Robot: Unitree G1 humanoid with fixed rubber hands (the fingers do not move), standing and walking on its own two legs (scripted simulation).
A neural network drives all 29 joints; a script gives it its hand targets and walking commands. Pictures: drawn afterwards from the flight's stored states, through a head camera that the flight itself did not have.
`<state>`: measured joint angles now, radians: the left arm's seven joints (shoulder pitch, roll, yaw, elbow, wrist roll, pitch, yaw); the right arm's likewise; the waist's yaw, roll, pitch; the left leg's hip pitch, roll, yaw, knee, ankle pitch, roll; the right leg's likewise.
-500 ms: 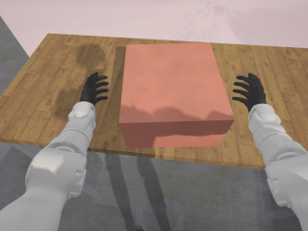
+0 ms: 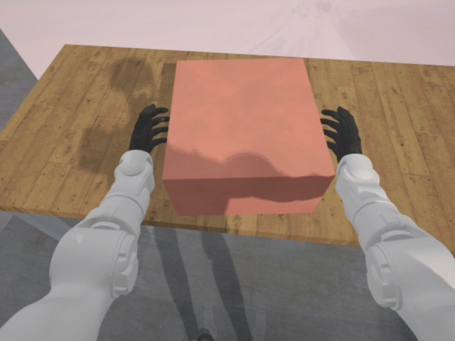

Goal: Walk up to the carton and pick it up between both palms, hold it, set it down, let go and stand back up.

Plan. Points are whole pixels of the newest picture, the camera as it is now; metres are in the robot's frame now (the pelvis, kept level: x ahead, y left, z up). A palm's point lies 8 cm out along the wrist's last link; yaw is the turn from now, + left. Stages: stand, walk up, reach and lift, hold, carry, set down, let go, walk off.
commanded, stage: reach and lift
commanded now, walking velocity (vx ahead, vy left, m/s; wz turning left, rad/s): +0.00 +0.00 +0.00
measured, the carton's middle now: (242, 134) +0.53 +0.00 +0.00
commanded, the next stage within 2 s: none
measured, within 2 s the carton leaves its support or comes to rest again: leaves its support in 2.00 s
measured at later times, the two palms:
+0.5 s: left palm (139, 149) +0.45 +0.19 +0.06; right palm (342, 153) +0.44 -0.18 +0.05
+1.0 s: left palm (137, 154) +0.44 +0.19 +0.06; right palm (342, 163) +0.42 -0.18 +0.05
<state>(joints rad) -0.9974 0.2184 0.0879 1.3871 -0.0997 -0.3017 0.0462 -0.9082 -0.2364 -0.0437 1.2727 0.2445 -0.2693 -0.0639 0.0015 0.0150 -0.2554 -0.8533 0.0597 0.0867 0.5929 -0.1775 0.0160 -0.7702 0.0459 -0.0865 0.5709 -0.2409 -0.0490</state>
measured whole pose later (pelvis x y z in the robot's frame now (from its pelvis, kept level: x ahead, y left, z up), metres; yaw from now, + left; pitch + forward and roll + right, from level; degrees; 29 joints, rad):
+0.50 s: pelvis +0.00 +0.01 +0.00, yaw +0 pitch +24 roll -2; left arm -1.02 0.21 0.11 1.42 -0.09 -0.34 0.07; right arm -0.92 -0.20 -0.15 1.29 0.15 -0.26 -0.06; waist -0.01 0.00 -0.23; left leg -0.83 0.05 0.08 0.58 -0.17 0.02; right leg -0.74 0.04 -0.09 0.55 -0.23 -0.04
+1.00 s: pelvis +0.02 +0.02 +0.02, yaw +0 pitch +17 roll -1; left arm -0.86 0.11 0.42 1.30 0.19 -0.39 0.03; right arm -0.73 -0.07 -0.59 1.10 -0.33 -0.37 0.01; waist 0.00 0.01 -0.11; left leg -0.55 0.02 0.11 0.38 -0.12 0.04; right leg -0.47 0.02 -0.06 0.36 -0.18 -0.02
